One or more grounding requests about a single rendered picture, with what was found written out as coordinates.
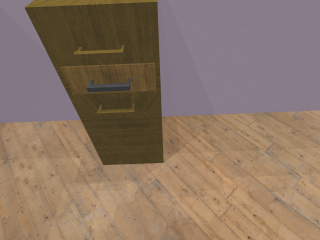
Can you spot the drawer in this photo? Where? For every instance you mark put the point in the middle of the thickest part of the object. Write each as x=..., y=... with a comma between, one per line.
x=142, y=76

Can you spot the cabinet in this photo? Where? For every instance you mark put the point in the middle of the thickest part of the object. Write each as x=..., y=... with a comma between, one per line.
x=67, y=26

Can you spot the handle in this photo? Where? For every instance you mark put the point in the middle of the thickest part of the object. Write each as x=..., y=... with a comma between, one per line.
x=115, y=112
x=108, y=87
x=99, y=54

